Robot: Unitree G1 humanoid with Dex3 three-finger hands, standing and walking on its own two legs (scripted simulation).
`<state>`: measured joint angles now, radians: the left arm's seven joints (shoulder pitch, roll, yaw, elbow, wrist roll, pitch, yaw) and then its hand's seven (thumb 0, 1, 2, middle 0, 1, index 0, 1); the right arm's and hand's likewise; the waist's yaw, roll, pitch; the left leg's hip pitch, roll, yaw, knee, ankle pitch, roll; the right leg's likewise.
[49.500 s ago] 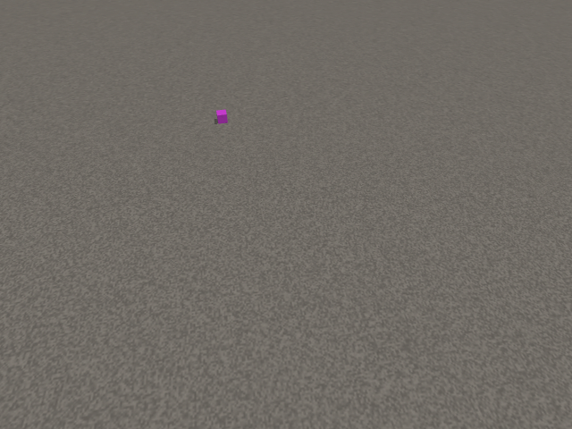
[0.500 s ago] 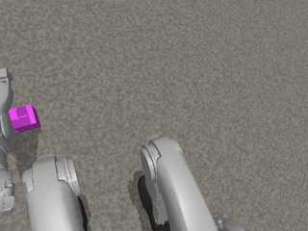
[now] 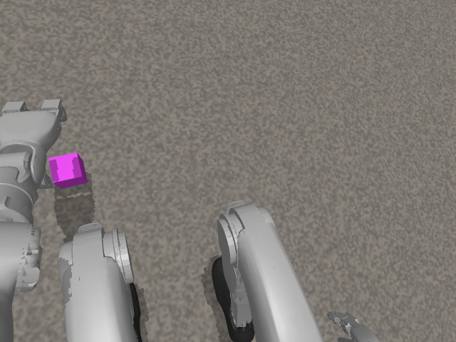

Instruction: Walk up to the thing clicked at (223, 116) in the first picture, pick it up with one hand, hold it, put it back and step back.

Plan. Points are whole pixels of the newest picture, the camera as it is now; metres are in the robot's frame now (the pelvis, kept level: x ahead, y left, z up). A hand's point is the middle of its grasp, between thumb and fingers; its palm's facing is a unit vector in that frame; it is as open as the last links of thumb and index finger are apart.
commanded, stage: home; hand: left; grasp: from above
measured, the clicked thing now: (68, 170) +0.49 +0.25 -0.32
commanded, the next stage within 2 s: none
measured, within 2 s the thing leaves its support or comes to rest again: neither
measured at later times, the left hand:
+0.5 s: hand (20, 168) +0.41 +0.24 -0.05, palm faces -0.33 -0.38 -0.87, open 10.5 cm
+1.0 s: hand out of the picture +0.27 +0.23 +0.16, palm faces +0.02 -0.91 -0.41, open 7.4 cm
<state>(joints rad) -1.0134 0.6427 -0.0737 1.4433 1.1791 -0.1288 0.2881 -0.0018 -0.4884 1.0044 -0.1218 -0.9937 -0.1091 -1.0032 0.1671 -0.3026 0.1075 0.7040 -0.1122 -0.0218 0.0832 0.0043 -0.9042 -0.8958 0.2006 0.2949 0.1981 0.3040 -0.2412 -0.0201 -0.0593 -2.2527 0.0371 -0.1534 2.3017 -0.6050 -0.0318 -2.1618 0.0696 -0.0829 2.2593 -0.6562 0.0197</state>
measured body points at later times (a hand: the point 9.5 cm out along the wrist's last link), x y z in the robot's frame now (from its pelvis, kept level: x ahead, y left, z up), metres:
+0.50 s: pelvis +0.01 +0.00 +0.07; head +0.19 +0.02 +0.48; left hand +0.43 +0.26 +0.00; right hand +0.12 -0.25 -0.07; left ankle +0.10 +0.14 -0.32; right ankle +0.11 -0.12 -0.32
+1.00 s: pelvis +0.05 +0.01 +0.26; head +0.15 +0.04 +0.69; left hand +0.27 +0.27 +0.19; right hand +0.27 -0.20 +0.17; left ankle +0.10 +0.14 -0.32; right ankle +0.10 -0.12 -0.32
